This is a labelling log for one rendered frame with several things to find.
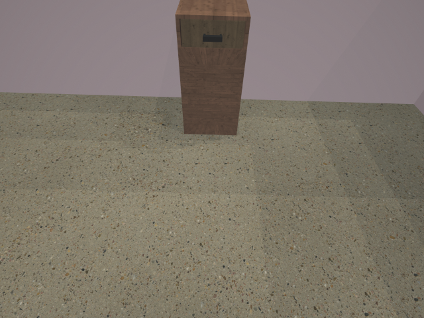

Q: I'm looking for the cabinet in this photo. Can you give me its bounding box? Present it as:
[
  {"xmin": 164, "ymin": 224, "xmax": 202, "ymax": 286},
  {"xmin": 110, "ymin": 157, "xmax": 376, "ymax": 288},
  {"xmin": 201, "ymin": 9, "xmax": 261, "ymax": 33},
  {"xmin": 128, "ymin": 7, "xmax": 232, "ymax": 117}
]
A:
[{"xmin": 175, "ymin": 0, "xmax": 251, "ymax": 135}]

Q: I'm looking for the drawer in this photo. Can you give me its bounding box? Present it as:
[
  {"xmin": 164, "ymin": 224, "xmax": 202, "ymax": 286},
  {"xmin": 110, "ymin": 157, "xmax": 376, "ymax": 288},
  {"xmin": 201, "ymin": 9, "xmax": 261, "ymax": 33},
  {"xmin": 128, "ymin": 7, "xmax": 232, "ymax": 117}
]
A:
[{"xmin": 180, "ymin": 19, "xmax": 245, "ymax": 48}]

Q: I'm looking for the handle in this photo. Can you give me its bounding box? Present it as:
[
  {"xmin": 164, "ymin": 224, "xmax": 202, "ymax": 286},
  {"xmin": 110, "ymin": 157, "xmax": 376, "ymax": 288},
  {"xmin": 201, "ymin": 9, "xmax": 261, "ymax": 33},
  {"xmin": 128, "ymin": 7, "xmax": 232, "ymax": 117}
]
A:
[{"xmin": 203, "ymin": 34, "xmax": 223, "ymax": 42}]

